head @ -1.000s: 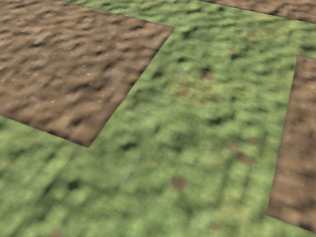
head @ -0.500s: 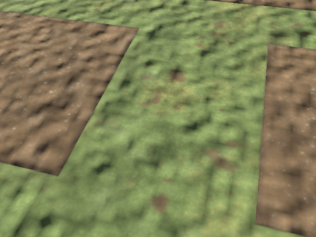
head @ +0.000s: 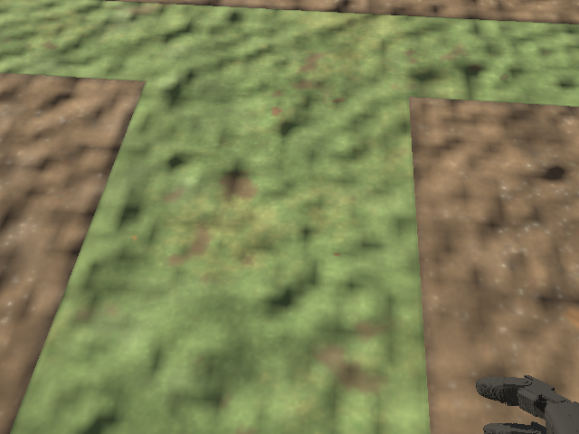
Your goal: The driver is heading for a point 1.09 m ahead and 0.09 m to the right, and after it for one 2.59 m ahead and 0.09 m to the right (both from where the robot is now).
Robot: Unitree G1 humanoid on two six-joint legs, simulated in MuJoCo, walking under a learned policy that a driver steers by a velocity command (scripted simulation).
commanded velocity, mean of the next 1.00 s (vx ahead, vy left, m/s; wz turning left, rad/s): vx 0.50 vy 0.00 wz -0.35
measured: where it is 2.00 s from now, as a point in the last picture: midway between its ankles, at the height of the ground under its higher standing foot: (405, 213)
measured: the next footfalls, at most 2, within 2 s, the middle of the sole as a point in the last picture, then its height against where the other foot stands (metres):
right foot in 0.50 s outside the picture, level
left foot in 1.08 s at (384, 314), level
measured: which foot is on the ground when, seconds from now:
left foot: down 0.00-0.52, up 0.54-1.00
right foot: up 0.00-0.48, down 0.50-1.00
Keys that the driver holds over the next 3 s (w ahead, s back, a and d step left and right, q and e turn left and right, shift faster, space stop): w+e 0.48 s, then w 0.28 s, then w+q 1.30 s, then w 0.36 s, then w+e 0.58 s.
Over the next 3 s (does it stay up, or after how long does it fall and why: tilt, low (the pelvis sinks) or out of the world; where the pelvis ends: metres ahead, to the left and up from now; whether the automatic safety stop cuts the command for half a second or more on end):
stays up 1.56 -0.03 0.03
